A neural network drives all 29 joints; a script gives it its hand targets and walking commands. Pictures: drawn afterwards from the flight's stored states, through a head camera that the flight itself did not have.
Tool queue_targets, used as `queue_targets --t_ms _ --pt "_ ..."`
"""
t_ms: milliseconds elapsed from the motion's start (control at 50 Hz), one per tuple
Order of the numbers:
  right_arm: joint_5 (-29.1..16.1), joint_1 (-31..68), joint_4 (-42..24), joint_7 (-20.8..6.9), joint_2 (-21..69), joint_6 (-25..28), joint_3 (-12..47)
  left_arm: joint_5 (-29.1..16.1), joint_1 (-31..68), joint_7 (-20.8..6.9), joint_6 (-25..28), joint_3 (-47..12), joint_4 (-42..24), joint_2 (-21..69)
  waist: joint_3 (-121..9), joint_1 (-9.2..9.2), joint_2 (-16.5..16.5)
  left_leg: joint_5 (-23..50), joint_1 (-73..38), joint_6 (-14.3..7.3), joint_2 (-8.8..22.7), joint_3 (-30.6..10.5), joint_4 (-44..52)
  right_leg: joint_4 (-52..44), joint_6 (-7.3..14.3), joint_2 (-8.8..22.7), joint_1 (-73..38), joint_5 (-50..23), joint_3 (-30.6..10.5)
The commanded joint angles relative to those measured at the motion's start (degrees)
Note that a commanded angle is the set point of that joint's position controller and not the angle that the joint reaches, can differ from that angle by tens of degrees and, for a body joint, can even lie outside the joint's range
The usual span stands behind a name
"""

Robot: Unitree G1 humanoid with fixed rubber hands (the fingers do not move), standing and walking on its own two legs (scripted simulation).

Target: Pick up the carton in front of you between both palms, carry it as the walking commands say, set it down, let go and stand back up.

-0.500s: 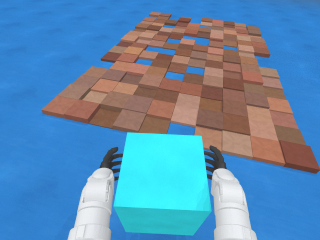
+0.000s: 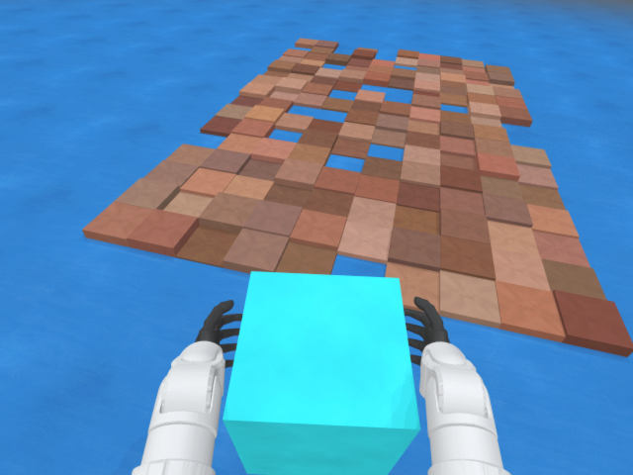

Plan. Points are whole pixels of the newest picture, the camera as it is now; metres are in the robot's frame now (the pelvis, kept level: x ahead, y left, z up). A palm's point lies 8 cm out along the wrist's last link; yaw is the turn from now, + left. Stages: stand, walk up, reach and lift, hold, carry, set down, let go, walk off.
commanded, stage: reach and lift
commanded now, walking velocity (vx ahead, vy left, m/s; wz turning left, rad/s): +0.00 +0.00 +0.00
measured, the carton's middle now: (319, 380) +0.30 +0.00 -0.05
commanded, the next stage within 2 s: hold in 0.06 s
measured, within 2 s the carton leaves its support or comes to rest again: neither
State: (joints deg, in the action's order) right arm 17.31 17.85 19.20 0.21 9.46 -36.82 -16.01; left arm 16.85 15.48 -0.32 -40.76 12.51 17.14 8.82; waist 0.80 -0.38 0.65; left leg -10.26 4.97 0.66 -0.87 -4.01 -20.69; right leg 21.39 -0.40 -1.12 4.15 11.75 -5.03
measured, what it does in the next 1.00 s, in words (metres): stands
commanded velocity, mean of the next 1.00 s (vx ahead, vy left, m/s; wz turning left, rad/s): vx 0.00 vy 0.00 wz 0.00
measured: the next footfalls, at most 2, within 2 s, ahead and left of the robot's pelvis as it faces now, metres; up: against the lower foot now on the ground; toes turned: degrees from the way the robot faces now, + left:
left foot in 1.98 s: +0.24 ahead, +0.10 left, +0.00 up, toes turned +9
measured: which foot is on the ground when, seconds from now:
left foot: down 0.00-1.00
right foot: down 0.00-1.00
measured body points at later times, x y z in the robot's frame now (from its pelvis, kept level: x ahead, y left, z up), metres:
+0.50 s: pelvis -0.01 +0.00 +0.00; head -0.06 +0.00 +0.45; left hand +0.28 +0.15 +0.04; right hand +0.29 -0.15 +0.05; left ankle +0.02 +0.13 -0.75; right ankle +0.01 -0.13 -0.75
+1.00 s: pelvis +0.00 +0.00 +0.00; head -0.05 +0.00 +0.45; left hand +0.29 +0.15 +0.04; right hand +0.30 -0.15 +0.05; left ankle +0.02 +0.13 -0.75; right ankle +0.01 -0.13 -0.75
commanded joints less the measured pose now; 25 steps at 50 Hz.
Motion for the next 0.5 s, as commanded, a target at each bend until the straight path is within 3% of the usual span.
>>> queue_targets --t_ms 0,160,280,480 --pt "-13.54 22.32 1.72 -14.87 54.83 -0.53 29.37 -14.50 30.74 -13.25 3.65 -29.05 -5.32 52.44 -14.51 -0.08 -0.35 11.05 -6.66 -0.02 -4.56 0.38 1.59 -2.96 0.00 -4.25 -0.57 -11.89 0.73" --pt "-16.18 18.46 -4.99 -14.09 54.33 -3.70 33.62 -17.38 27.46 -12.84 0.63 -33.48 -11.80 51.91 -16.48 0.57 -0.40 15.71 -9.19 0.16 -4.55 -0.10 2.50 -4.21 -0.40 -4.11 -4.08 -17.67 0.33" --pt "-14.54 19.97 -3.22 -14.39 52.01 -5.61 30.35 -15.21 27.96 -12.94 -1.18 -29.86 -9.39 49.73 -8.20 0.19 0.00 4.49 -5.99 -0.52 -4.43 0.38 4.11 -5.59 0.08 -3.88 -0.53 -5.95 0.68" --pt "-14.75 26.34 -0.56 -15.57 54.16 -4.58 30.39 -15.65 34.66 -13.66 -0.27 -30.07 -7.16 52.68 -11.12 0.45 -0.43 1.04 -5.83 -0.57 -4.04 0.59 2.74 -4.27 0.60 -3.72 0.86 -2.23 1.11"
